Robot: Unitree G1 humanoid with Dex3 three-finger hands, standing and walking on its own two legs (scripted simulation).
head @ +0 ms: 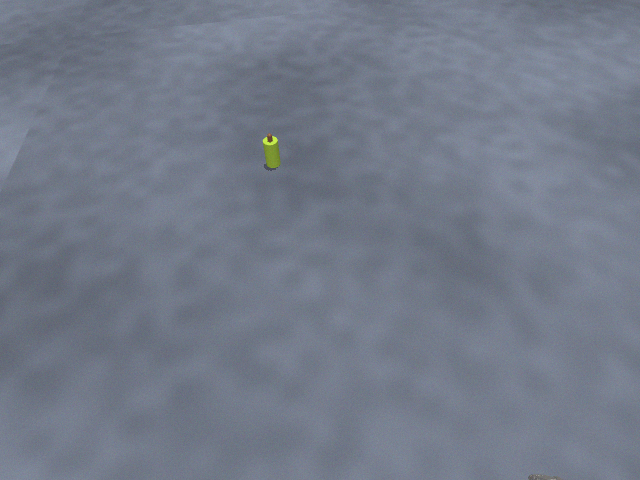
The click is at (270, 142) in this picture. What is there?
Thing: necked bottle
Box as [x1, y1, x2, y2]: [263, 133, 280, 167]
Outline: 268,133 267,136 263,139 266,163 269,167 275,167 280,163 277,139
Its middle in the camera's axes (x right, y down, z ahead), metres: -0.23 -0.44 +1.85
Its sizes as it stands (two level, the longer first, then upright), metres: 0.071 0.071 0.177
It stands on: the floor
